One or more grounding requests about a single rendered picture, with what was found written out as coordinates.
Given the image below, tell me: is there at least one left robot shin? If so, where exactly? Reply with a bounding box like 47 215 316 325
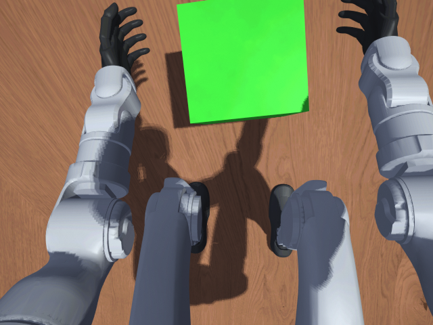
145 177 202 245

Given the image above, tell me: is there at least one right robot forearm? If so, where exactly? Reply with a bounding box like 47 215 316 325
359 36 433 179

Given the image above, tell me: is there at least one robot right foot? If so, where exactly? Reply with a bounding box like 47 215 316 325
269 184 294 257

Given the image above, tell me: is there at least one left robot upper arm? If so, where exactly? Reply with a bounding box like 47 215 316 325
0 198 135 325

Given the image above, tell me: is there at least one right robot hand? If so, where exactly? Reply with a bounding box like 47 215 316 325
336 0 399 55

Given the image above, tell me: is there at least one right robot upper arm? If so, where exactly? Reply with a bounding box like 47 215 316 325
374 175 433 316

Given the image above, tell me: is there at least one left robot hand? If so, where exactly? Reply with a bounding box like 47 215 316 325
99 3 150 75

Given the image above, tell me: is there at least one left robot forearm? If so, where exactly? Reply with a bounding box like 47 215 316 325
45 66 141 253

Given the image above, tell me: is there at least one carton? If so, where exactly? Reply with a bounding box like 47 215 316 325
177 0 309 125

